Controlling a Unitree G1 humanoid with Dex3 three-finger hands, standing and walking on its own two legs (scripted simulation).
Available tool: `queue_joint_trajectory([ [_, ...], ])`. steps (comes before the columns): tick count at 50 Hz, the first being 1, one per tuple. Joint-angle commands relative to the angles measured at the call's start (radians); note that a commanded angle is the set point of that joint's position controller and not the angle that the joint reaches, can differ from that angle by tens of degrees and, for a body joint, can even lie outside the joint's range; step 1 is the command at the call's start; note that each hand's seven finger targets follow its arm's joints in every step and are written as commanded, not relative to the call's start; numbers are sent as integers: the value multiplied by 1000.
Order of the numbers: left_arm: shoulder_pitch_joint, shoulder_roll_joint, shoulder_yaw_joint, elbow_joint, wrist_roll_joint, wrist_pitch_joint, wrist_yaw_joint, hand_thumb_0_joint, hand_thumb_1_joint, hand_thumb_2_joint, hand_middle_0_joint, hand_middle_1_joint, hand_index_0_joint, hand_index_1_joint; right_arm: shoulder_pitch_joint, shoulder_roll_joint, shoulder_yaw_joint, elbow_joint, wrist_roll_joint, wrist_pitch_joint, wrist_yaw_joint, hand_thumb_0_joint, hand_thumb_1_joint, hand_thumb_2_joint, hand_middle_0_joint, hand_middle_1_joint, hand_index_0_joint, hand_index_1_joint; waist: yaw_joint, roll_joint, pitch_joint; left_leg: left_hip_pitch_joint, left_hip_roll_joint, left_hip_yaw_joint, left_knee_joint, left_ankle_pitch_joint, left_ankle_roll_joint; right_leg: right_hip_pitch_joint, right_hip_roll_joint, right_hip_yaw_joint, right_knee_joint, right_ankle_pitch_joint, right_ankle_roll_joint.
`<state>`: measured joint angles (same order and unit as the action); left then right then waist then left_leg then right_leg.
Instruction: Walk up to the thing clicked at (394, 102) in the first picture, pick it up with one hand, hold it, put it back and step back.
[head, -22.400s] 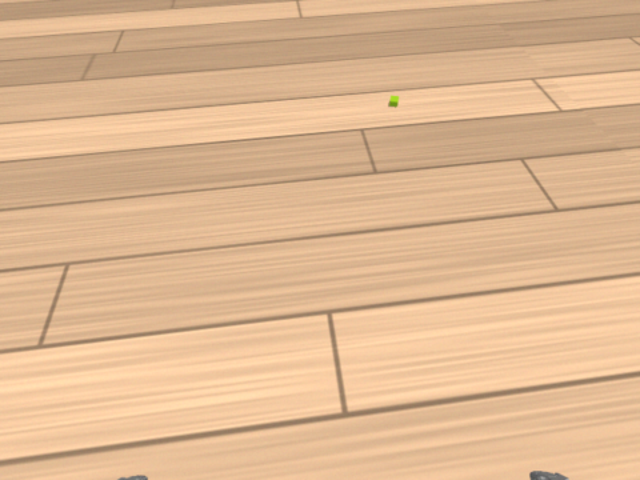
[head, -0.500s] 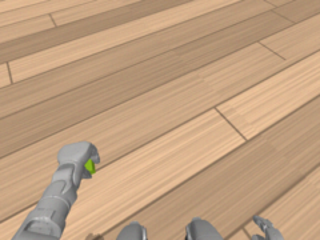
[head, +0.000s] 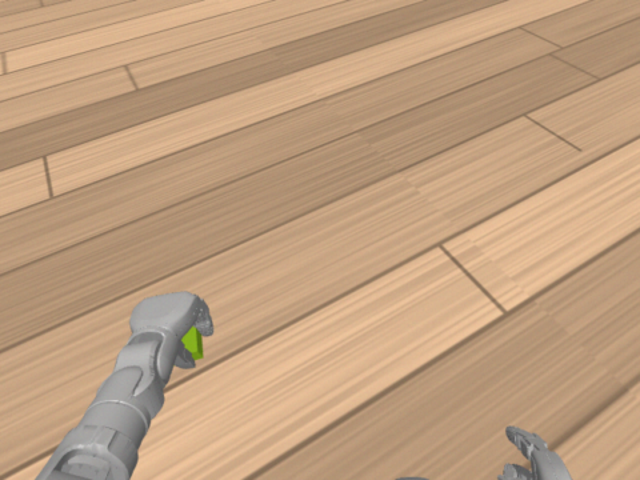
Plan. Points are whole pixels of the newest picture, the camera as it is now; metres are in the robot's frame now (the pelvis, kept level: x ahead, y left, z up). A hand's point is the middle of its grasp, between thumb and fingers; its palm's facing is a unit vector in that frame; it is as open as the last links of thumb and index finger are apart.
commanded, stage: hold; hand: left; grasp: from above
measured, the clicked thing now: (184, 339) +0.33 +0.23 -0.10
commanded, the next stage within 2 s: crouch in 1.52 s
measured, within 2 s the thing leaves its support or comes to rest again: neither
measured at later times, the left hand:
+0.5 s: hand (179, 354) +0.28 +0.21 -0.04, palm faces -0.45 -0.07 -0.89, open 6.3 cm
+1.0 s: hand (173, 359) +0.27 +0.21 -0.02, palm faces -0.44 -0.06 -0.89, open 6.1 cm
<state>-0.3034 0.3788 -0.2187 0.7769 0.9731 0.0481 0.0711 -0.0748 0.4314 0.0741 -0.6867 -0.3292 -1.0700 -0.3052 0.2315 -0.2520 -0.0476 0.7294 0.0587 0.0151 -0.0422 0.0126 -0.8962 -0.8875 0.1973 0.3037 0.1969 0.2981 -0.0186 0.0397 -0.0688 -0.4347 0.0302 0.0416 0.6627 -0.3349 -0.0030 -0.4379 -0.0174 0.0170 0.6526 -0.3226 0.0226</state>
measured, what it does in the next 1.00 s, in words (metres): stands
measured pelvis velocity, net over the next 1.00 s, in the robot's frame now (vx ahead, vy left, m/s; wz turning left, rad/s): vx -0.02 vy -0.01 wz -0.01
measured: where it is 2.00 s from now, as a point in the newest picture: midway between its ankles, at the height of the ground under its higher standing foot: outside the picture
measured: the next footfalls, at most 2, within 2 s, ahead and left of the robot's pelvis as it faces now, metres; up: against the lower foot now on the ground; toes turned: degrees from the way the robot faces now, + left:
none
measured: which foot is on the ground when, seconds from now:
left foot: down 0.00-1.00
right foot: down 0.00-1.00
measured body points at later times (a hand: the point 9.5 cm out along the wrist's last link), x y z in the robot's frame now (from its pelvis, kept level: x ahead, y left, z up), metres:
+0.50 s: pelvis -0.01 -0.01 +0.01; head +0.00 -0.03 +0.46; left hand +0.30 +0.21 +0.01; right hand +0.13 -0.26 -0.11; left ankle +0.00 +0.12 -0.72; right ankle +0.00 -0.13 -0.72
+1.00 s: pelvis -0.02 -0.01 +0.02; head -0.02 -0.03 +0.46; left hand +0.29 +0.21 +0.03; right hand +0.13 -0.26 -0.10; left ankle +0.00 +0.12 -0.72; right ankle +0.00 -0.13 -0.72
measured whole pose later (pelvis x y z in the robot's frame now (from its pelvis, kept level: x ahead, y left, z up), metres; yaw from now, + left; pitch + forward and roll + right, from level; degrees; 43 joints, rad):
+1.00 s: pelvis -0.02 -0.01 +0.02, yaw +0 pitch +0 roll +1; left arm -0.23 0.39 -0.24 0.61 0.97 0.04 -0.04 -0.08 0.43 0.07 -0.70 -0.30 -1.11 -0.30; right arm 0.17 -0.26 -0.02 0.68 0.07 0.07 -0.06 0.01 -0.90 -0.89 0.20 0.30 0.20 0.30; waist 0.01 0.05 -0.01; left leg -0.25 0.02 0.05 0.48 -0.22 -0.01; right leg -0.27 -0.02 0.03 0.50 -0.23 0.02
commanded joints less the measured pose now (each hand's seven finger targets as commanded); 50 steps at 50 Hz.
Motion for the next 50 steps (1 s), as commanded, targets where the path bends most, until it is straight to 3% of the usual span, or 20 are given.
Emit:
queue_joint_trajectory([
  [1, -291, 203, 79, -216, 8, -6, 14, 0, 756, 247, -973, -412, -1081, -303, -32, -136, -41, -126, -4, -20, -6, 0, -888, -890, 200, 300, 200, 300, -3, -10, -255, 175, -40, -8, -93, 338, 6, 126, 50, -13, -93, 298, -28],
  [4, -286, 227, 100, -226, 18, -10, 13, 0, 746, 245, -974, -401, -1077, -296, -35, -140, -42, -134, -4, -13, -8, 0, -889, -891, 200, 300, 200, 300, 4, -12, -255, 189, -36, -9, -103, 360, 5, 137, 53, -15, -99, 312, -29],
  [11, -288, 195, 77, -247, 15, -6, 13, 0, 739, 224, -969, -395, -1074, -288, -61, -136, -39, -148, -1, -2, -5, 0, -891, -892, 200, 300, 200, 300, 9, -23, -232, 216, -37, -8, -139, 331, 8, 153, 49, -10, -129, 289, -28],
  [14, -276, 213, 94, -256, 11, 0, 8, 0, 748, 256, -986, -396, -1083, -298, -69, -136, -38, -145, -2, 3, -5, 0, -891, -892, 200, 300, 200, 300, 20, -18, -240, 221, -39, -2, -146, 335, 10, 178, 46, -10, -142, 295, -25],
  [16, -277, 183, 67, -262, 12, 3, -1, 0, 756, 289, -1009, -401, -1096, -313, -78, -132, -36, -158, 0, 6, -4, 0, -893, -894, 200, 300, 200, 300, 12, -43, -219, 225, -41, -2, -155, 312, 16, 169, 43, -7, -156, 284, -21],
  [21, -267, 213, 91, -281, 7, 4, -14, 0, 750, 238, -990, -393, -1088, -294, -96, -134, -33, -161, 1, 11, -7, 0, -893, -894, 200, 300, 200, 300, 18, -33, -216, 236, -41, 0, -178, 275, 15, 181, 42, -7, -177, 237, -23],
  [23, -264, 185, 67, -293, 11, 2, -22, 0, 741, 252, -994, -398, -1088, -303, -102, -129, -29, -168, 2, 11, -7, 0, -895, -895, 200, 300, 200, 300, 13, -29, -206, 246, -42, 1, -184, 275, 16, 177, 41, -5, -180, 240, -24],
  [25, -273, 223, 96, -315, 19, -1, -19, 0, 757, 244, -998, -396, -1095, -298, -103, -129, -29, -163, 3, 11, -11, 0, -894, -894, 200, 300, 200, 300, 25, -16, -223, 257, -40, 0, -188, 290, 14, 187, 43, -5, -181, 248, -27],
  [28, -273, 203, 81, -292, 17, 0, -22, 0, 785, 273, -1024, -409, -1118, -314, -110, -128, -25, -166, 3, 12, -11, 0, -894, -894, 200, 300, 200, 300, 14, -31, -196, 251, -41, 1, -196, 271, 17, 184, 41, -5, -193, 232, -25],
  [29, -281, 208, 87, -317, 12, -2, -21, 0, 785, 284, -1034, -395, -1122, -306, -121, -127, -25, -171, 4, 13, -12, 0, -893, -894, 200, 300, 200, 300, 25, -32, -190, 255, -43, 3, -202, 260, 17, 185, 39, -7, -204, 221, -24],
  [37, -260, 198, 76, -329, 11, -2, -44, 0, 764, 232, -987, -430, -1097, -319, -135, -127, -21, -175, 5, 12, -12, 0, -896, -896, 200, 300, 200, 300, 20, -35, -182, 269, -40, 4, -220, 252, 20, 196, 39, -8, -217, 209, -24],
  [42, -237, 217, 98, -331, 8, -3, -58, 0, 778, 233, -1006, -412, -1111, -306, -152, -120, -16, -185, 9, 12, -15, 0, -895, -896, 200, 300, 200, 300, 35, -33, -166, 264, -43, 7, -234, 227, 21, 202, 36, -6, -234, 180, -24],
  [44, -264, 206, 77, -368, 4, -7, -65, 0, 779, 239, -1008, -411, -1111, -307, -152, -124, -15, -187, 9, 11, -17, 0, -895, -896, 200, 300, 200, 300, 21, -35, -176, 281, -40, 8, -234, 240, 21, 199, 39, -5, -232, 195, -24],
  [47, -268, 219, 93, -364, 4, -10, -68, 0, 779, 223, -1004, -409, -1111, -301, -159, -123, -14, -189, 10, 11, -18, 0, -896, -896, 200, 300, 200, 300, 33, -29, -162, 280, -38, 3, -246, 218, 19, 203, 40, -10, -242, 167, -27],
  [48, -265, 203, 75, -371, 7, -11, -67, 0, 779, 220, -996, -421, -1106, -309, -160, -122, -13, -191, 10, 10, -18, 0, -895, -896, 200, 300, 200, 300, 27, -31, -170, 286, -39, 2, -248, 226, 19, 203, 40, -9, -239, 176, -28],
  [49, -251, 222, 97, -361, 4, -8, -67, 0, 775, 213, -986, -425, -1101, -309, -162, -120, -11, -191, 11, 11, -18, 0, -895, -896, 200, 300, 200, 300, 39, -24, -161, 278, -41, 4, -251, 220, 18, 208, 38, -8, -245, 168, -28],
  [50, -238, 205, 86, -348, 3, -6, -68, 0, 781, 213, -998, -415, -1110, -302, -162, -123, -12, -192, 11, 11, -17, 0, -895, -896, 200, 300, 200, 300, 30, -32, -149, 280, -38, 2, -254, 216, 18, 205, 40, -10, -244, 163, -29],
])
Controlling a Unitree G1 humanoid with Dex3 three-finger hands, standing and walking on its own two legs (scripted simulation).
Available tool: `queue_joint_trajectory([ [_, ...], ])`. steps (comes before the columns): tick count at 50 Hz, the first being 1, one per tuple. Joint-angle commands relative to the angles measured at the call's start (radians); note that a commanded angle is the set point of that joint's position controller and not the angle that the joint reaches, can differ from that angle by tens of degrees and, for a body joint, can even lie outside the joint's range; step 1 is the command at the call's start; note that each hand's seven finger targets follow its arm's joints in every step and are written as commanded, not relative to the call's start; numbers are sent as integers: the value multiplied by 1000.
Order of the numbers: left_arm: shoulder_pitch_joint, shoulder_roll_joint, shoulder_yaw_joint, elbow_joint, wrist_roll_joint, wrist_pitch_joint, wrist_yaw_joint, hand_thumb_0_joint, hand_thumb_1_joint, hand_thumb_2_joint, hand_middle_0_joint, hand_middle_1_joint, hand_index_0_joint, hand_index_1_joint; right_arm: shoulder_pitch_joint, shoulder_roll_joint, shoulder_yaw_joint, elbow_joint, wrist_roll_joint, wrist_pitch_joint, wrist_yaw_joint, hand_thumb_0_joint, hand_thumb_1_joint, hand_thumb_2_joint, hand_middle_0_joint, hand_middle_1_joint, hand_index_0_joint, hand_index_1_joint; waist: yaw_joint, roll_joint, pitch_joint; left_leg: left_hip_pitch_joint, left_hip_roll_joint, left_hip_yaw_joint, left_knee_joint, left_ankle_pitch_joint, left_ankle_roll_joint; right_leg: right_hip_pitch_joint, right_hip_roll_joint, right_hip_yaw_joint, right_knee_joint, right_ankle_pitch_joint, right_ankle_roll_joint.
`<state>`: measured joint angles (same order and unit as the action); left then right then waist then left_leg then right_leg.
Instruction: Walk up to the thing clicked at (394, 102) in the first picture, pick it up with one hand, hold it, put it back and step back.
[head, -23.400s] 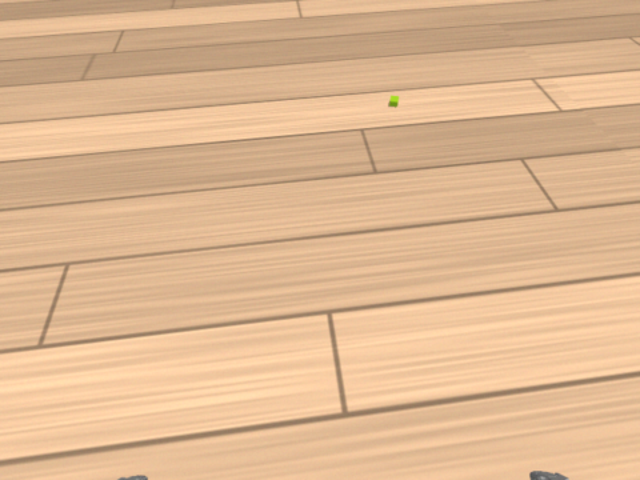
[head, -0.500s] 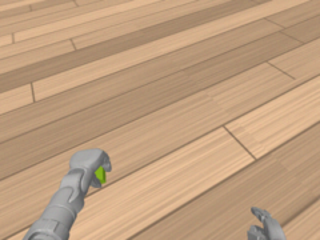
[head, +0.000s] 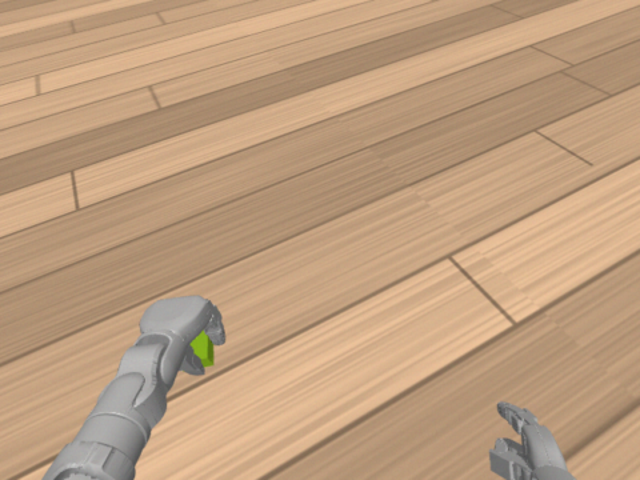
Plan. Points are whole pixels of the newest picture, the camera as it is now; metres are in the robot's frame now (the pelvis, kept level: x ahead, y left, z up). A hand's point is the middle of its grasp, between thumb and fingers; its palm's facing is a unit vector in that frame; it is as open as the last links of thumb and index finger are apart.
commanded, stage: hold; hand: left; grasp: from above
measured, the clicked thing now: (196, 345) +0.31 +0.23 -0.07
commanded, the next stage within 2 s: crouch in 0.52 s
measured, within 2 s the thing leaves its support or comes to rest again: neither
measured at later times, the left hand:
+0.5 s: hand (186, 348) +0.29 +0.22 -0.04, palm faces -0.44 -0.07 -0.89, open 6.0 cm
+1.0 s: hand (197, 371) +0.29 +0.23 -0.11, palm faces -0.48 -0.04 -0.87, open 6.1 cm
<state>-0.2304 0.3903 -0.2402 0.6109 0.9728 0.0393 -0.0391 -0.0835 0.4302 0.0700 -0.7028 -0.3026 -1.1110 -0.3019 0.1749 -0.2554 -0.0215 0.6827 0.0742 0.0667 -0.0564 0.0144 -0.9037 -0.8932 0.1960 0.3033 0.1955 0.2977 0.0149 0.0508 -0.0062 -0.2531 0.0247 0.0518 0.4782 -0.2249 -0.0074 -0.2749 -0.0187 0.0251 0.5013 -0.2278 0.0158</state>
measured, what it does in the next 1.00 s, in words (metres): stands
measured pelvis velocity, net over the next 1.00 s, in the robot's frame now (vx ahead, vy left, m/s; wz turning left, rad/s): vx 0.00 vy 0.00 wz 0.03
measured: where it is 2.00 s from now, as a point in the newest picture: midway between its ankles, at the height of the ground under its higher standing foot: outside the picture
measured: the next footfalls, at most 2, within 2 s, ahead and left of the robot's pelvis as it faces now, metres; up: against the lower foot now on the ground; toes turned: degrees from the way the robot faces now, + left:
none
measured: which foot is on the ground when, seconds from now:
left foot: down 0.00-1.00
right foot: down 0.00-1.00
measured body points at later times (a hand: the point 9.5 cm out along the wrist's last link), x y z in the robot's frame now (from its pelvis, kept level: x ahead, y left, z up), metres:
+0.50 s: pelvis +0.01 +0.00 +0.00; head +0.01 -0.02 +0.45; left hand +0.31 +0.23 +0.01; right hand +0.16 -0.25 -0.12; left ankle +0.02 +0.13 -0.74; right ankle +0.02 -0.13 -0.74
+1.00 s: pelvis +0.00 +0.00 -0.02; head +0.05 +0.00 +0.43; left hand +0.31 +0.23 -0.06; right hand +0.14 -0.27 -0.13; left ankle +0.02 +0.13 -0.74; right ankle +0.02 -0.13 -0.74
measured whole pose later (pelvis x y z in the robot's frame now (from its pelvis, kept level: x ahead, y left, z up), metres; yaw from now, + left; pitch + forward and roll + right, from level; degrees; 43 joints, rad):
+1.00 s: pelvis +0.00 +0.00 -0.02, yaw +1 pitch +7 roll +0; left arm -0.32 0.38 -0.20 0.87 1.08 -0.05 0.16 -0.10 0.46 0.01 -0.72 -0.25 -1.12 -0.24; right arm 0.17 -0.26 -0.04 0.69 0.04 0.06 -0.03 0.01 -0.90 -0.89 0.20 0.30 0.20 0.30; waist -0.02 0.00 -0.02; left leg -0.51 0.03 0.02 0.68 -0.30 -0.01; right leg -0.51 -0.02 0.00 0.68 -0.30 0.01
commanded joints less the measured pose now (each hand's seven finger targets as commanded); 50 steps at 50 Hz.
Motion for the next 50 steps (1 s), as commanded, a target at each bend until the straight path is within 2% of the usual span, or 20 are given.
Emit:
queue_joint_trajectory([
  [1, -320, 189, 101, -197, 4, 1, 41, 0, 775, 218, -995, -415, -1104, -304, -103, -117, -38, -144, -6, -41, -3, 0, -895, -896, 200, 300, 200, 300, -4, -47, -223, 100, -32, -10, -68, 114, 24, 41, 42, -21, -93, 78, -22],
  [10, -354, 200, 108, -210, 10, -9, 56, 0, 796, 202, -1006, -418, -1121, -301, -100, -116, -39, -136, -7, -41, -5, 0, -897, -897, 200, 300, 200, 300, -10, -29, -251, 121, -34, -8, -64, 140, 22, 50, 40, -19, -90, 106, -21],
  [11, -361, 217, 123, -200, 15, -8, 58, 0, 790, 210, -1004, -409, -1116, -296, -100, -116, -39, -131, -7, -40, -6, 0, -896, -897, 200, 300, 200, 300, -2, -19, -249, 121, -34, -9, -65, 147, 19, 53, 41, -22, -90, 106, -23],
  [14, -345, 192, 104, -194, 15, -7, 67, 0, 828, 210, -1024, -419, -1141, -301, -97, -117, -42, -128, -8, -41, -4, 0, -895, -896, 200, 300, 200, 300, -4, -21, -245, 121, -30, -11, -68, 150, 17, 54, 44, -27, -90, 108, -25],
  [19, -325, 194, 109, -173, 17, -3, 71, 0, 809, 214, -1019, -413, -1130, -300, -97, -118, -45, -131, -7, -43, -1, 0, -896, -897, 200, 300, 200, 300, 4, -29, -230, 107, -31, -13, -72, 136, 15, 51, 42, -29, -94, 93, -27],
  [21, -316, 172, 88, -173, 12, 0, 66, 0, 820, 219, -1035, -406, -1144, -295, -100, -116, -44, -133, -7, -42, 0, 0, -896, -897, 200, 300, 200, 300, -3, -34, -236, 117, -31, -13, -68, 148, 16, 55, 42, -27, -94, 103, -26],
  [24, -304, 193, 111, -184, 13, 1, 66, 0, 810, 212, -1030, -402, -1138, -293, -90, -120, -49, -126, -9, -40, 0, 0, -898, -897, 200, 300, 200, 300, 2, -32, -254, 123, -28, -14, -61, 193, 15, 67, 44, -30, -85, 147, -26],
  [26, -355, 207, 113, -216, 13, -2, 70, 0, 833, 203, -1037, -400, -1150, -286, -93, -119, -49, -128, -8, -39, -1, 0, -896, -896, 200, 300, 200, 300, 3, -13, -262, 128, -28, -13, -61, 203, 14, 69, 45, -31, -84, 158, -26],
  [29, -337, 195, 110, -177, 16, -3, 73, 0, 827, 200, -1040, -388, -1150, -277, -82, -122, -50, -120, -9, -39, -2, 0, -896, -896, 200, 300, 200, 300, -14, -25, -249, 133, -27, -11, -60, 195, 15, 58, 45, -27, -85, 155, -26],
  [30, -352, 202, 113, -193, 16, -5, 73, 0, 851, 191, -1050, -381, -1164, -266, -86, -120, -49, -120, -9, -40, -3, 0, -894, -895, 200, 300, 200, 300, -1, -15, -262, 134, -28, -12, -59, 207, 15, 62, 44, -30, -82, 163, -27],
  [31, -344, 179, 92, -181, 17, -2, 70, 0, 887, 178, -1004, -461, -1170, -301, -80, -120, -49, -122, -8, -40, -2, 0, -892, -900, 202, 301, 202, 301, -11, -36, -258, 133, -29, -10, -55, 215, 17, 62, 44, -28, -82, 175, -25],
  [32, -349, 194, 111, -197, 15, -1, 75, 0, 846, 125, -924, -454, -1097, -267, -85, -120, -51, -122, -8, -40, -1, 0, -862, -880, 201, 300, 202, 300, 2, -33, -270, 137, -30, -11, -55, 218, 16, 69, 43, -29, -83, 174, -25],
  [33, -324, 190, 112, -162, 21, 2, 76, 0, 784, 132, -977, -409, -1114, -272, -79, -119, -50, -121, -9, -39, 0, 0, -887, -893, 200, 300, 201, 300, -5, -36, -251, 128, -33, -6, -53, 216, 19, 71, 39, -26, -87, 178, -23],
  [35, -271, 189, 123, -122, 16, 1, 78, 0, 790, 152, -1000, -385, -1125, -261, -78, -122, -52, -118, -8, -36, 0, 0, -886, -892, 200, 300, 201, 300, 0, -65, -236, 116, -33, -6, -50, 224, 20, 70, 40, -29, -85, 186, -22],
  [36, -246, 154, 92, -100, 17, 0, 75, 0, 796, 140, -1006, -377, -1130, -253, -77, -121, -51, -122, -8, -34, 2, 0, -887, -892, 200, 300, 201, 300, -10, -83, -208, 105, -32, -7, -50, 212, 21, 57, 40, -29, -85, 177, -22],
  [38, -239, 161, 102, -76, 28, -9, 84, 0, 795, 137, -1014, -356, -1132, -238, -77, -119, -52, -123, -9, -29, 2, 0, -887, -893, 200, 300, 201, 300, -12, -105, -182, 84, -38, -7, -43, 189, 25, 33, 34, -28, -90, 164, -17],
  [44, -330, 173, 124, 49, 68, -63, 182, 0, 764, 127, -1003, -333, -1113, -223, -46, -123, -55, -99, -28, -18, 10, 0, -889, -894, 200, 300, 200, 300, -49, -91, -167, -29, -46, -8, 46, 101, 19, -88, 30, -26, -10, 83, -22],
  [47, -446, 215, 154, 78, 113, -89, 262, 0, 732, 92, -957, -346, -1080, -222, -6, -135, -69, -67, -46, -21, 19, 0, -889, -893, 200, 300, 200, 300, -69, -35, -266, -114, -41, -10, 178, 100, 11, -205, 31, -24, 110, 89, -24],
  [49, -476, 158, 123, 162, 140, -102, 312, 0, 721, 127, -966, -351, -1079, -238, 20, -139, -77, -56, -60, -32, 29, 0, -892, -894, 200, 300, 200, 300, -93, -47, -317, -217, -35, -18, 306, 86, 7, -327, 34, -25, 229, 78, -26],
  [50, -492, 161, 130, 208, 156, -107, 339, 0, 708, 150, -978, -335, -1079, -234, 35, -143, -84, -53, -65, -37, 34, 0, -893, -895, 200, 300, 200, 300, -94, -39, -339, -278, -36, -20, 368, 69, 5, -384, 33, -26, 286, 65, -29],
])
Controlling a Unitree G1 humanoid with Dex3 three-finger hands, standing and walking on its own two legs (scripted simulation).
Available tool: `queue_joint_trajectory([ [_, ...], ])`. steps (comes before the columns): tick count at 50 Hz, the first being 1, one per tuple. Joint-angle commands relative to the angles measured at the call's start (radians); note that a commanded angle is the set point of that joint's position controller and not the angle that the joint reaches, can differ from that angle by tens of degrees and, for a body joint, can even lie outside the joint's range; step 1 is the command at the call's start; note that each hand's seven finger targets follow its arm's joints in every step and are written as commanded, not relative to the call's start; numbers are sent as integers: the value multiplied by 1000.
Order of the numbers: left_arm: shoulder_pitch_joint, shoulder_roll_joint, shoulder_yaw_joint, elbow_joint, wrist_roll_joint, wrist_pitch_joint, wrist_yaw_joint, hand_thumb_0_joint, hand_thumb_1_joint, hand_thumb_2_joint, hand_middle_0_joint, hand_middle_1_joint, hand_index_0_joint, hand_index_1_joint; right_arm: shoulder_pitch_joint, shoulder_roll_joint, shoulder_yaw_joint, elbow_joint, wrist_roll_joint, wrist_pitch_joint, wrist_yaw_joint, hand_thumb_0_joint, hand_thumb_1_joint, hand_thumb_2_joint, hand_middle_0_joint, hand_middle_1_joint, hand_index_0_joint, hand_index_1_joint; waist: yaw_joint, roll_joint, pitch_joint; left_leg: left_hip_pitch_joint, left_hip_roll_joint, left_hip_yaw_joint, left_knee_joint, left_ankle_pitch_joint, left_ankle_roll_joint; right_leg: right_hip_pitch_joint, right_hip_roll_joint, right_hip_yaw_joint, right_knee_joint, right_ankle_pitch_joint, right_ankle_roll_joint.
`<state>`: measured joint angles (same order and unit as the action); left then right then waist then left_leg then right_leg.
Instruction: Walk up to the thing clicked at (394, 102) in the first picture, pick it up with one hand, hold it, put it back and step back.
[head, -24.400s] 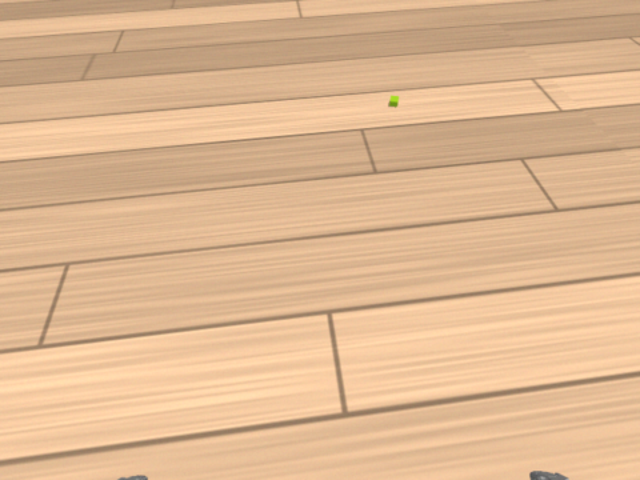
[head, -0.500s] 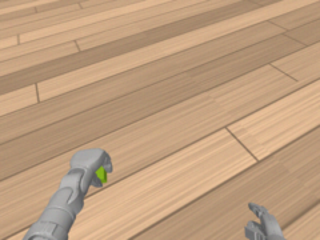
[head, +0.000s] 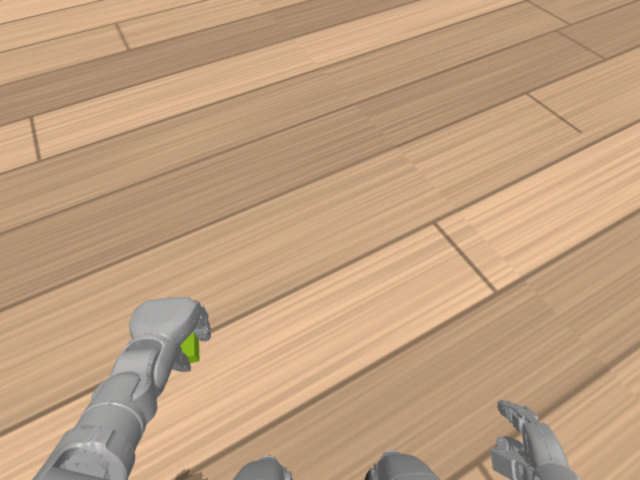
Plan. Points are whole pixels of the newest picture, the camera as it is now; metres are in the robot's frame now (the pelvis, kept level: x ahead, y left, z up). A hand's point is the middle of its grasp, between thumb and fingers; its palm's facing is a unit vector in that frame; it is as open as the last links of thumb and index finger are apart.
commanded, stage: crouch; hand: left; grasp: from above
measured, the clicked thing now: (182, 342) +0.32 +0.23 -0.13
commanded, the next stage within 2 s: lower in 1.66 s
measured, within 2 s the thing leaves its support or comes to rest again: neither
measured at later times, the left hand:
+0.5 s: hand (202, 349) +0.37 +0.26 -0.34, palm faces -0.45 +0.01 -0.89, open 6.9 cm
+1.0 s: hand (213, 360) +0.40 +0.29 -0.51, palm faces -0.46 -0.03 -0.89, open 7.1 cm
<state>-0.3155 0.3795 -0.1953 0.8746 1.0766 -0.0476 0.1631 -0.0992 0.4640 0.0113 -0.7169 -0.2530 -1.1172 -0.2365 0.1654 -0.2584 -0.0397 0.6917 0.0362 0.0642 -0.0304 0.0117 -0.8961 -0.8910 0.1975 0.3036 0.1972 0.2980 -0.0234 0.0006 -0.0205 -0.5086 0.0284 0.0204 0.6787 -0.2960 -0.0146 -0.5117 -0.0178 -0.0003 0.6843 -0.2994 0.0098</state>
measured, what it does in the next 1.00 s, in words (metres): lowers itself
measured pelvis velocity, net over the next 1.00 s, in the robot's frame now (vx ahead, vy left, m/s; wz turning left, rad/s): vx -0.06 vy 0.01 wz -0.06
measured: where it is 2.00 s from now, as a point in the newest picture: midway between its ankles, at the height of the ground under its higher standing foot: outside the picture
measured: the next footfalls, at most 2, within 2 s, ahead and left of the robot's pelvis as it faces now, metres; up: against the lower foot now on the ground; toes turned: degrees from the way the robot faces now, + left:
none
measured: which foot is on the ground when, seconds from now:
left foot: down 0.00-1.00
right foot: down 0.00-1.00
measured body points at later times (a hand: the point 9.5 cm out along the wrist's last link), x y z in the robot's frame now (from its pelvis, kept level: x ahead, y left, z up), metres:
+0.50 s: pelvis -0.05 +0.02 -0.21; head +0.13 +0.03 +0.20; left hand +0.39 +0.26 -0.29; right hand -0.01 -0.26 -0.34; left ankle +0.02 +0.13 -0.72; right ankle +0.02 -0.12 -0.72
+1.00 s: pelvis -0.06 +0.01 -0.34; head +0.19 +0.05 +0.03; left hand +0.42 +0.29 -0.46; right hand +0.00 -0.28 -0.46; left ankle +0.02 +0.13 -0.72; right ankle +0.02 -0.12 -0.72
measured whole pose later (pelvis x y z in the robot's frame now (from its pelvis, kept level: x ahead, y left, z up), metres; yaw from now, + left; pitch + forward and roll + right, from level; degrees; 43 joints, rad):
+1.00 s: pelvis -0.06 +0.01 -0.34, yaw -3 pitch +38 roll -6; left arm -0.91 0.69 0.11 1.34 1.25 -0.18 0.35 -0.06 0.43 0.05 -0.75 -0.23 -1.01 -0.19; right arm 0.14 -0.28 -0.02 0.72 -0.11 -0.07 0.10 0.01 -0.90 -0.89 0.20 0.30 0.20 0.30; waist -0.19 0.01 -0.10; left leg -2.13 0.01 -0.09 2.15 -0.68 0.00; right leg -2.07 -0.02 -0.05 2.08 -0.68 0.03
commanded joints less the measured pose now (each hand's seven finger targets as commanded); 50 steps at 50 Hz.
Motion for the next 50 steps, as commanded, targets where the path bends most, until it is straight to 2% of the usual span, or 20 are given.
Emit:
queue_joint_trajectory([
  [1, -433, 185, 93, -34, 67, -27, 161, 0, 706, 157, -991, -323, -1085, -229, 57, -144, -71, -62, -32, -39, 11, 0, -895, -895, 200, 300, 200, 300, -55, 21, -367, -79, -40, 12, 227, 126, 13, -207, 32, 0, 157, 125, -25],
  [3, -515, 254, 132, -38, 90, -36, 195, 0, 688, 155, -974, -342, -1075, -241, 81, -154, -77, -62, -39, -44, 16, 0, -897, -896, 200, 300, 200, 300, -53, 72, -487, -165, -36, 15, 332, 122, 17, -277, 33, 5, 251, 116, -28],
  [5, -500, 225, 119, 59, 99, -23, 219, 0, 701, 183, -990, -352, -1089, -254, 96, -156, -79, -64, -39, -48, 17, 0, -898, -896, 200, 300, 200, 300, -70, 73, -490, -269, -42, 14, 392, 64, 18, -349, 32, 0, 311, 72, -30],
  [7, -577, 216, 117, 90, 84, -15, 236, 0, 710, 193, -991, -360, -1091, -261, 110, -161, -84, -56, -43, -59, 14, 0, -897, -895, 200, 300, 200, 300, -77, 89, -517, -339, -37, -2, 435, 20, 17, -442, 43, -15, 376, 22, -37],
  [10, -609, 286, 152, 179, 77, -8, 243, 0, 647, 166, -929, -363, -1036, -256, 129, -168, -89, -47, -50, -77, 5, 0, -896, -895, 200, 300, 200, 300, -78, 57, -548, -511, -37, -19, 523, -81, 23, -532, 43, -25, 468, -60, -38],
  [12, -603, 288, 164, 193, 63, 1, 240, 0, 625, 191, -928, -337, -1021, -245, 139, -169, -90, -44, -57, -86, 5, 0, -893, -894, 200, 300, 200, 300, -74, 90, -624, -552, -33, -27, 588, -84, 23, -596, 40, -26, 546, -67, -42],
  [14, -683, 313, 174, 129, 58, 0, 235, 0, 616, 234, -941, -336, -1020, -257, 152, -172, -95, -48, -60, -92, 2, 0, -894, -894, 200, 300, 200, 300, -80, 120, -735, -557, -31, -37, 640, -69, 22, -628, 37, -35, 611, -60, -46],
  [18, -723, 376, 218, 144, 70, -5, 219, 0, 614, 227, -953, -317, -1027, -243, 165, -174, -94, -31, -70, -100, 0, 0, -895, -896, 200, 300, 200, 300, -94, 133, -763, -668, -29, -48, 731, -114, 23, -739, 36, -43, 711, -100, -50],
  [20, -692, 361, 217, 225, 72, -7, 204, 0, 600, 213, -934, -327, -1014, -247, 171, -175, -88, -23, -74, -104, 5, 0, -895, -897, 200, 300, 200, 300, -114, 95, -702, -756, -28, -65, 771, -161, 25, -827, 33, -52, 756, -143, -49],
  [21, -717, 386, 229, 196, 74, -15, 201, 0, 594, 191, -909, -334, -1000, -244, 174, -178, -90, -31, -75, -105, 9, 0, -893, -896, 200, 300, 200, 300, -107, 115, -726, -753, -28, -70, 787, -182, 25, -861, 32, -55, 776, -167, -52],
  [27, -794, 430, 253, 230, 96, -73, 186, 0, 590, 144, -870, -337, -981, -226, 185, -193, -79, -13, -88, -122, 33, 0, -887, -894, 200, 300, 200, 300, -146, 134, -720, -882, -32, -106, 903, -284, 26, -1054, 27, -71, 897, -254, -51],
  [30, -825, 468, 273, 217, 114, -102, 202, 0, 601, 168, -883, -335, -990, -228, 188, -192, -65, -11, -94, -132, 46, 0, -887, -894, 200, 300, 200, 300, -142, 183, -770, -907, -34, -100, 960, -282, 23, -1103, 27, -76, 957, -257, -54],
  [32, -847, 475, 280, 219, 134, -115, 215, 0, 599, 177, -879, -341, -985, -235, 204, -207, -61, 11, -106, -138, 57, 0, -886, -895, 200, 300, 200, 300, -157, 215, -812, -881, -30, -106, 1012, -206, 19, -1153, 21, -82, 1005, -204, -52],
  [34, -865, 516, 303, 214, 147, -122, 230, 0, 595, 144, -883, -320, -989, -213, 208, -213, -59, 17, -114, -141, 65, 0, -888, -897, 200, 300, 200, 300, -145, 267, -858, -854, -29, -103, 1051, -143, 15, -1175, 21, -88, 1049, -167, -54],
  [35, -825, 499, 304, 263, 151, -119, 235, 0, 593, 140, -892, -303, -994, -202, 217, -212, -54, 19, -119, -143, 74, 0, -890, -898, 200, 300, 200, 300, -148, 264, -837, -850, -28, -107, 1067, -107, 14, -1196, 18, -89, 1066, -149, -52],
  [38, -890, 500, 308, 247, 159, -121, 245, 0, 565, 135, -872, -289, -970, -192, 223, -224, -61, 31, -132, -147, 91, 0, -889, -898, 200, 300, 200, 300, -164, 305, -861, -836, -21, -113, 1114, -45, 8, -1249, 14, -100, 1121, -111, -52],
  [43, -919, 568, 343, 258, 163, -119, 248, 0, 603, 138, -909, -274, -1002, -181, 224, -232, -62, 27, -140, -144, 114, 0, -891, -897, 200, 300, 200, 300, -162, 317, -864, -911, -24, -86, 1185, -74, 19, -1255, 19, -100, 1164, -110, -51],
  [44, -892, 539, 327, 301, 164, -117, 244, 0, 623, 131, -924, -277, -1020, -181, 226, -226, -57, 23, -144, -143, 119, 0, -893, -898, 200, 300, 200, 300, -178, 299, -823, -944, -26, -81, 1199, -89, 21, -1261, 20, -101, 1168, -121, -49],
  [48, -959, 624, 357, 273, 155, -133, 231, 0, 647, 121, -937, -272, -1035, -174, 210, -226, -56, 18, -147, -138, 128, 0, -893, -898, 200, 300, 200, 300, -177, 272, -849, -1052, -29, -52, 1264, -139, 38, -1210, 30, -92, 1189, -124, -43],
  [50, -931, 618, 348, 312, 155, -143, 219, 0, 669, 102, -944, -281, -1051, -173, 211, -222, -47, 19, -151, -134, 133, 0, -894, -897, 200, 300, 200, 300, -183, 237, -821, -1113, -30, -47, 1290, -145, 42, -1194, 36, -92, 1201, -123, -38],
])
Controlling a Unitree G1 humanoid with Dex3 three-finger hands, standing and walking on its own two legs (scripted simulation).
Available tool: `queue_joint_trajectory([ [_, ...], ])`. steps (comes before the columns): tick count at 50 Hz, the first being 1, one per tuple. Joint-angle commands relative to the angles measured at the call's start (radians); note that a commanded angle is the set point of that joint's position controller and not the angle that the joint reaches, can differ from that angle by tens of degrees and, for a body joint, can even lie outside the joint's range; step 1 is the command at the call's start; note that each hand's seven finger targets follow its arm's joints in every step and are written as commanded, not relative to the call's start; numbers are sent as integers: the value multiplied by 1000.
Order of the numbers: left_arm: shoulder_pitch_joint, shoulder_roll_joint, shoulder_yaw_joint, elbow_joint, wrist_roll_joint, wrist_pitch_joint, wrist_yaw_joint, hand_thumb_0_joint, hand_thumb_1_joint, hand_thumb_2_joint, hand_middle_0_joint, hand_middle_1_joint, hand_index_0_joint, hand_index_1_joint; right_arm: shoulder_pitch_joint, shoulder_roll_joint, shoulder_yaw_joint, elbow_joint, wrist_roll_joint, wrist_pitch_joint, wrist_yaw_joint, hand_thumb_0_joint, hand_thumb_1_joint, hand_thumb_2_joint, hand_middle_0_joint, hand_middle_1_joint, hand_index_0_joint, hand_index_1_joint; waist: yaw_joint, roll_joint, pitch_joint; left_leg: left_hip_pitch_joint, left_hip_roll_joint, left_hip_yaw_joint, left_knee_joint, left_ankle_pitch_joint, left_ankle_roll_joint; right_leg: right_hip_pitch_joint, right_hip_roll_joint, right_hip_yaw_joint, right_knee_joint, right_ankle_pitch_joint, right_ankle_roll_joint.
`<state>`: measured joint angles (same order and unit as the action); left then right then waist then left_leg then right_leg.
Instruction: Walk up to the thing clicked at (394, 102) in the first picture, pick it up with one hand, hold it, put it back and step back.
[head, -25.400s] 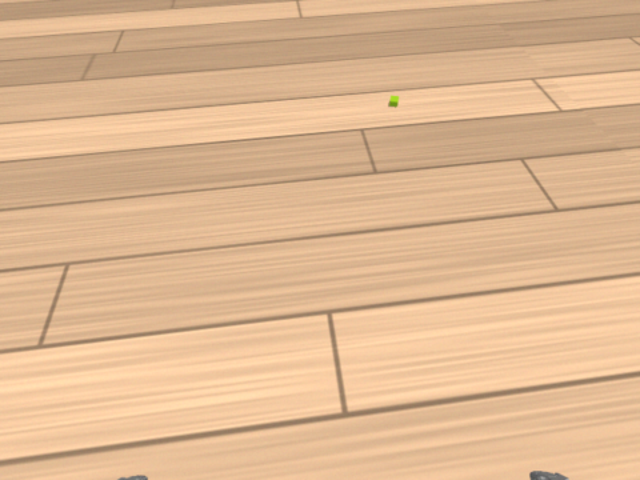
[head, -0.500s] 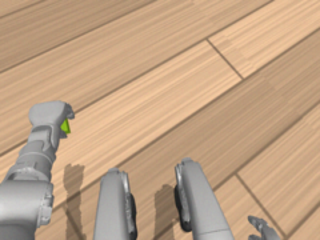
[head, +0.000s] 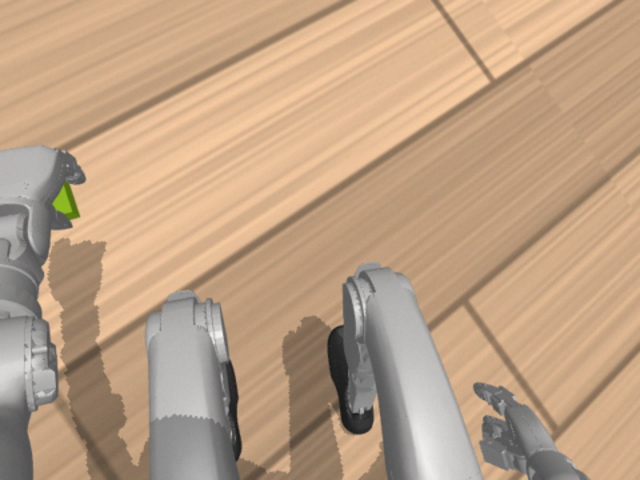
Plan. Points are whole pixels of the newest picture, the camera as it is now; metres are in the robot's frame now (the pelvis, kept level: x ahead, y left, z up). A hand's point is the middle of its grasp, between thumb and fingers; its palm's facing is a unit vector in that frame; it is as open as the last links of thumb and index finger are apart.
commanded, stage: crouch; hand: left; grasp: from above
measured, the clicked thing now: (51, 198) +0.47 +0.31 -0.21
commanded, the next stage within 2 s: lower in 0.66 s
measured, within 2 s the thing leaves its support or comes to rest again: rests again in 1.94 s
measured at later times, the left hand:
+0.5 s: hand (61, 207) +0.46 +0.31 -0.23, palm faces -0.46 -0.06 -0.88, open 6.2 cm
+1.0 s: hand (73, 211) +0.47 +0.31 -0.28, palm faces -0.50 -0.07 -0.86, open 5.7 cm
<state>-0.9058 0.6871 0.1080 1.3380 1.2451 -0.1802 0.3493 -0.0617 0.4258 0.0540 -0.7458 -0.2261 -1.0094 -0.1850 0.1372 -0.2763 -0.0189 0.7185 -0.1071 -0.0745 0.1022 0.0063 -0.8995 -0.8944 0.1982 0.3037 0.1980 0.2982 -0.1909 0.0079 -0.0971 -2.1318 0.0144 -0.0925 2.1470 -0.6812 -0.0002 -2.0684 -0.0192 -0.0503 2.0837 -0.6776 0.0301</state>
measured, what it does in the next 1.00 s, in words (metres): lowers itself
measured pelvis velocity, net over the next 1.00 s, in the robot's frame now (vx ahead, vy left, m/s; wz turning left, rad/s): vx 0.00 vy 0.00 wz -0.08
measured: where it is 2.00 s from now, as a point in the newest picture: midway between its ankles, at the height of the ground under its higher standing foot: (289, 411)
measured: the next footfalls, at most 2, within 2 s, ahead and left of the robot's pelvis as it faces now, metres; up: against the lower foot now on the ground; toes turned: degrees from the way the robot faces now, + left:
none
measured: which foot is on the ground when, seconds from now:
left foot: down 0.00-1.00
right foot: down 0.00-1.00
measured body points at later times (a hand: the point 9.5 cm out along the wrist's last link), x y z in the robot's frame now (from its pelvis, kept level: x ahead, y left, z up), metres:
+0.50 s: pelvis -0.01 +0.00 -0.06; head +0.25 +0.07 +0.30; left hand +0.48 +0.31 -0.18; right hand +0.03 -0.27 -0.16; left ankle +0.07 +0.12 -0.38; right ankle +0.09 -0.13 -0.38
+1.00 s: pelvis +0.00 +0.00 -0.09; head +0.27 +0.07 +0.27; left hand +0.49 +0.31 -0.23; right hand +0.04 -0.28 -0.18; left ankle +0.07 +0.12 -0.38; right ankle +0.09 -0.13 -0.38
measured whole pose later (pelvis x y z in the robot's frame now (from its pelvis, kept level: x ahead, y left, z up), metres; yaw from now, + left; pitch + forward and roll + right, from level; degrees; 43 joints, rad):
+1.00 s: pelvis +0.00 +0.00 -0.09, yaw -5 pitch +34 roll -10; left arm -1.02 0.91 0.16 1.53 1.32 -0.29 0.38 -0.10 0.47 0.01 -0.78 -0.12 -1.21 -0.17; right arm 0.13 -0.29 0.11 0.70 -0.16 -0.04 0.15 0.00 -0.91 -0.89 0.20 0.30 0.20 0.30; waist -0.26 -0.05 0.03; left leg -2.35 0.01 -0.17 2.45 -0.70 0.00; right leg -2.25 0.00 -0.10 2.33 -0.68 0.04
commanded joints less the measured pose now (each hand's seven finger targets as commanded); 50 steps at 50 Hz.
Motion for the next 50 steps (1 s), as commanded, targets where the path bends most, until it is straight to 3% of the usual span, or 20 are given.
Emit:
queue_joint_trajectory([
  [1, -327, 327, 53, -133, -6, -14, 31, 0, 660, 126, -945, -280, -1045, -179, 235, -206, -67, -6, -8, 8, 2, 0, -894, -897, 200, 300, 200, 300, -10, 210, -747, 500, -17, 68, -164, 239, 32, 365, 40, -40, -197, 257, -56],
  [3, -315, 316, 47, -96, -8, -19, 23, 0, 695, 129, -968, -284, -1071, -181, 240, -205, -62, -5, -10, 11, 5, 0, -894, -897, 200, 300, 200, 300, -18, 210, -703, 472, -15, 65, -150, 230, 29, 332, 38, -43, -178, 245, -57],
  [7, -344, 365, 58, -107, 13, -40, 15, 0, 712, 123, -972, -299, -1079, -191, 233, -217, -61, -6, -11, 23, 11, 0, -894, -897, 200, 300, 200, 300, -7, 254, -717, 480, -12, 55, -127, 230, 23, 279, 46, -58, -132, 231, -66],
  [10, -336, 343, 50, -81, 13, -56, 19, 0, 724, 122, -991, -282, -1093, -178, 237, -224, -48, -6, -19, 28, 20, 0, -893, -896, 200, 300, 200, 300, -25, 255, -682, 454, -13, 45, -109, 227, 20, 253, 46, -73, -102, 231, -65],
  [11, -362, 379, 64, -96, 18, -61, 24, 0, 709, 120, -983, -276, -1083, -174, 235, -228, -48, -3, -17, 30, 20, 0, -893, -896, 200, 300, 200, 300, -16, 260, -698, 451, -12, 47, -100, 224, 23, 252, 49, -73, -98, 232, -66],
  [13, -352, 384, 71, -64, 20, -64, 28, 0, 715, 109, -982, -281, -1087, -175, 248, -230, -37, -7, -22, 31, 24, 0, -894, -896, 200, 300, 200, 300, -31, 246, -678, 436, -12, 43, -83, 232, 24, 256, 46, -79, -89, 240, -61],
  [15, -384, 419, 76, -75, 30, -73, 39, 0, 741, 119, -1004, -275, -1107, -172, 238, -237, -31, -2, -24, 34, 24, 0, -894, -896, 200, 300, 200, 300, -28, 270, -692, 416, -12, 47, -68, 220, 24, 244, 52, -80, -71, 235, -63],
  [17, -370, 402, 70, -42, 32, -74, 44, 0, 775, 106, -1019, -285, -1129, -174, 240, -239, -26, -3, -29, 33, 28, 0, -894, -895, 200, 300, 200, 300, -36, 285, -651, 425, -9, 33, -70, 208, 18, 201, 46, -90, -50, 217, -66],
  [18, -416, 416, 69, -90, 35, -82, 47, 0, 785, 100, -1029, -277, -1138, -166, 236, -240, -25, 1, -30, 34, 27, 0, -893, -895, 200, 300, 200, 300, -33, 312, -683, 430, -9, 36, -65, 203, 19, 202, 53, -92, -48, 217, -68],
  [24, -416, 434, 73, -31, 58, -78, 74, 0, 785, 114, -1054, -266, -1153, -165, 231, -250, -10, 5, -35, 36, 26, 0, -896, -895, 200, 300, 200, 300, -40, 353, -661, 433, -8, 22, -49, 187, 11, 129, 51, -107, -5, 203, -71],
  [28, -433, 448, 71, -6, 57, -71, 76, 0, 845, 157, -1098, -289, -1193, -193, 237, -259, 2, 4, -39, 32, 30, 0, -897, -895, 200, 300, 200, 300, -62, 329, -616, 400, -8, 19, -31, 174, 16, 115, 50, -111, 1, 199, -68],
  [30, -434, 458, 72, 1, 54, -70, 78, 0, 854, 149, -1115, -272, -1207, -180, 228, -260, 4, 4, -40, 31, 28, 0, -897, -894, 200, 300, 200, 300, -55, 330, -628, 376, -9, 27, -20, 167, 19, 130, 54, -110, 3, 200, -67],
  [32, -415, 438, 54, 14, 49, -69, 70, 0, 873, 139, -1123, -289, -1221, -190, 232, -255, 13, 2, -43, 28, 30, 0, -900, -895, 200, 300, 200, 300, -66, 314, -599, 353, -9, 33, -5, 166, 23, 145, 56, -109, -5, 202, -62],
  [35, -406, 479, 76, -1, 47, -69, 65, 0, 887, 111, -1129, -282, -1232, -177, 232, -265, 14, 3, -42, 30, 30, 0, -901, -895, 200, 300, 200, 300, -50, 328, -622, 361, -9, 31, 3, 190, 19, 150, 54, -110, 16, 219, -63],
  [38, -422, 485, 76, -34, 47, -76, 60, 0, 896, 142, -1155, -274, -1246, -183, 240, -269, 18, -3, -43, 35, 33, 0, -902, -896, 200, 300, 200, 300, -59, 338, -662, 383, -6, 23, 17, 232, 17, 168, 57, -117, 27, 256, -61],
  [39, -395, 476, 71, -11, 46, -76, 58, 0, 845, 150, -1142, -257, -1221, -178, 231, -265, 19, -3, -41, 39, 32, 0, -903, -896, 200, 300, 200, 300, -54, 333, -655, 383, -7, 20, 16, 239, 16, 160, 58, -118, 32, 259, -62],
  [43, -359, 441, 53, 80, 43, -84, 54, 0, 810, 152, -1131, -244, -1201, -174, 228, -273, 34, -5, -51, 39, 36, 0, -903, -897, 200, 300, 200, 300, -88, 282, -542, 323, -8, 11, 41, 212, 20, 117, 55, -125, 37, 237, -59],
  [47, -404, 512, 84, 32, 52, -111, 69, 0, 807, 174, -1132, -243, -1196, -179, 219, -284, 46, -12, -58, 38, 37, 0, -901, -896, 200, 300, 200, 300, -76, 337, -589, 347, -7, 13, 57, 237, 16, 137, 60, -130, 54, 255, -61],
  [49, -411, 517, 83, 50, 65, -123, 80, 0, 833, 185, -1149, -254, -1215, -189, 223, -286, 55, -11, -66, 38, 40, 0, -902, -896, 200, 300, 200, 300, -92, 340, -577, 341, -6, 11, 72, 240, 15, 140, 63, -137, 64, 258, -62],
  [50, -407, 516, 81, 56, 65, -129, 87, 0, 825, 187, -1141, -256, -1208, -190, 215, -282, 57, -8, -65, 39, 40, 0, -901, -896, 200, 300, 200, 300, -84, 330, -584, 334, -6, 12, 75, 230, 18, 139, 67, -135, 62, 254, -61],
])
